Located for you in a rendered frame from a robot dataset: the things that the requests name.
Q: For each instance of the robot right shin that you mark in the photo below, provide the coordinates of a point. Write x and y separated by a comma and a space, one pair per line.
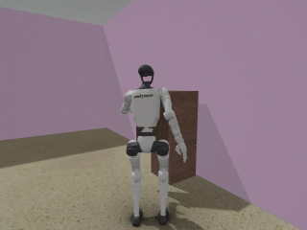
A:
163, 193

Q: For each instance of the left robot upper arm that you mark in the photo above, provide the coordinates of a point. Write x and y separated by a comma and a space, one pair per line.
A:
128, 100

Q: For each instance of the robot right forearm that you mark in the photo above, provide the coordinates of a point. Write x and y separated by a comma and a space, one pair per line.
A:
175, 129

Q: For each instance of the cupboard door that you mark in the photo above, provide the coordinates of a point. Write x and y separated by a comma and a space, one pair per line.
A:
161, 130

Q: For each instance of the robot torso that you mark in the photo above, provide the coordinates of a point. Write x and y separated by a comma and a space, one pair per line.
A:
145, 113

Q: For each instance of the robot left forearm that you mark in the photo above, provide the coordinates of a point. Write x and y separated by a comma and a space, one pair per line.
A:
122, 110

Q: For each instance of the right robot hand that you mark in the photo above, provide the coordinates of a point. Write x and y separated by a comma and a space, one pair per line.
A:
182, 147

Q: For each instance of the right robot upper arm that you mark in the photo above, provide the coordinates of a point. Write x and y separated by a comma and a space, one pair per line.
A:
167, 103

